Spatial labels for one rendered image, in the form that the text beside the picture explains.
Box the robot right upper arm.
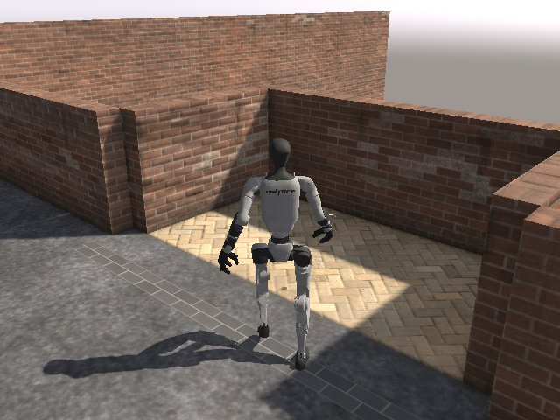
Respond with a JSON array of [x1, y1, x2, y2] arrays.
[[298, 176, 326, 222]]

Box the right robot shin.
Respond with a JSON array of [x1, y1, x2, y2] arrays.
[[296, 297, 310, 358]]

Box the robot left upper arm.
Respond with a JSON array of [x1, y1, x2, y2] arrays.
[[235, 177, 262, 226]]

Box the robot left hand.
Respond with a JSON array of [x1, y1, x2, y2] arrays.
[[218, 250, 238, 274]]

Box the right robot forearm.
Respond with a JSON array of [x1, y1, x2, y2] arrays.
[[318, 207, 332, 232]]

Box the left robot forearm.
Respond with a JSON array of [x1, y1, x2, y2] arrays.
[[222, 212, 243, 254]]

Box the left robot thigh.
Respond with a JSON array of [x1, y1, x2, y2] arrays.
[[251, 243, 270, 284]]

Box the robot right hand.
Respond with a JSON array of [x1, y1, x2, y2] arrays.
[[312, 228, 333, 243]]

